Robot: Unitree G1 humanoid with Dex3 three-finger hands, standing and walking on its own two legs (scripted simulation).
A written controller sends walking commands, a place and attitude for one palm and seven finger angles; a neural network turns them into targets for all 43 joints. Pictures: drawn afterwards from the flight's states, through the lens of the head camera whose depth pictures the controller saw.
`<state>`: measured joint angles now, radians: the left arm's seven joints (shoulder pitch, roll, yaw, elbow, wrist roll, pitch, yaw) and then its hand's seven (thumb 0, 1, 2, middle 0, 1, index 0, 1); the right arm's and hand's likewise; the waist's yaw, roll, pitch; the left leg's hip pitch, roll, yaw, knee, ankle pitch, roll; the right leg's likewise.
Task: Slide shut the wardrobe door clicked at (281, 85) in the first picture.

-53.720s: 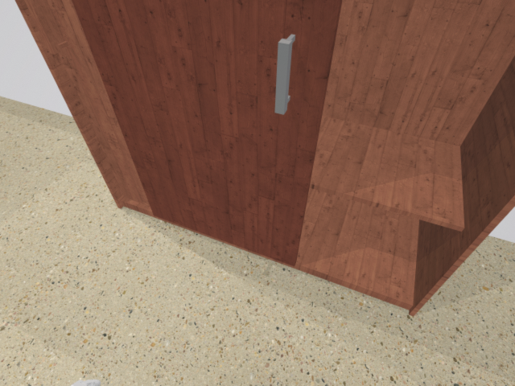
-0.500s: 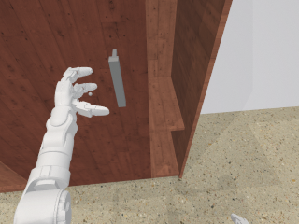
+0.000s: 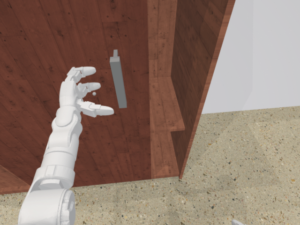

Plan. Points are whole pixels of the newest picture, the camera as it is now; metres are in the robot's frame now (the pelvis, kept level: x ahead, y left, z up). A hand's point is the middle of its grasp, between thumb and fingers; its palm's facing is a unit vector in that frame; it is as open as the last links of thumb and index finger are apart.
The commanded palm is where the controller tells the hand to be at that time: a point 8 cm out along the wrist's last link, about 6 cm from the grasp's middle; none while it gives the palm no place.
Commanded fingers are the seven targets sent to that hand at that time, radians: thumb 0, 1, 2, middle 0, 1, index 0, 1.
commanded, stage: move the hooked fingers beside the handle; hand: left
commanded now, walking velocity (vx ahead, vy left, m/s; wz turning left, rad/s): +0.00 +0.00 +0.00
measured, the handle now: (119, 80) +0.48 +0.11 +0.14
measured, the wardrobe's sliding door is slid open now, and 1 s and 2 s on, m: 0.19 0.19 0.19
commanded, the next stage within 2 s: feel for the door with the fingertips in 0.40 s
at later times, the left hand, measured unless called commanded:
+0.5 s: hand (95, 95) +0.41 +0.16 +0.15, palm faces +0.15 -0.99 +0.01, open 14.0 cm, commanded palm +0.38 +0.21 +0.15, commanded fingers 0.00 -0.50 0.30 -0.30 -1.20 -0.30 -1.20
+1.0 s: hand (109, 91) +0.43 +0.13 +0.14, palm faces +0.15 -0.99 +0.03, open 14.0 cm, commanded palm +0.39 +0.18 +0.15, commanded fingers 0.00 -0.50 0.30 -0.30 -1.20 -0.30 -1.20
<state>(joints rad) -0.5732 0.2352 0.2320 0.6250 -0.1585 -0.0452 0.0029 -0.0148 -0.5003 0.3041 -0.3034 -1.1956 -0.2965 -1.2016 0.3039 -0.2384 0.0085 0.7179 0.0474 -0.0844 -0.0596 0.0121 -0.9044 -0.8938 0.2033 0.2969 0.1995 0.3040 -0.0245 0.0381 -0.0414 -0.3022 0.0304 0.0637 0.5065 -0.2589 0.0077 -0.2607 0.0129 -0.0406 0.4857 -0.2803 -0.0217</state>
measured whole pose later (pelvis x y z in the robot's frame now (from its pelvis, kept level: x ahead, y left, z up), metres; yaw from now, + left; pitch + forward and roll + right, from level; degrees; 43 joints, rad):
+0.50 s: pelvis -0.01 +0.00 +0.00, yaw +1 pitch +2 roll +0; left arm -0.60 0.22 0.20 0.65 -0.15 -0.03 0.03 -0.01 -0.50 0.30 -0.30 -1.20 -0.30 -1.20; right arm 0.26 -0.23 0.03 0.71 0.05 -0.09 -0.06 0.01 -0.90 -0.89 0.20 0.30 0.20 0.30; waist -0.02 0.04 -0.04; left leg -0.30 0.03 0.05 0.51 -0.24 0.01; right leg -0.25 0.01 -0.05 0.49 -0.27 -0.02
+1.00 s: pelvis -0.01 +0.00 +0.00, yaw -1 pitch +3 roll +0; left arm -0.63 0.17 0.20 0.67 -0.12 -0.05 0.10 -0.01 -0.50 0.30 -0.31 -1.20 -0.30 -1.20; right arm 0.30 -0.22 0.01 0.73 0.03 -0.08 -0.04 0.01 -0.90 -0.89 0.20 0.30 0.20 0.30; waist -0.04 0.03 -0.05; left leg -0.31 0.03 0.07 0.50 -0.25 0.01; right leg -0.27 0.02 -0.03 0.49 -0.27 -0.02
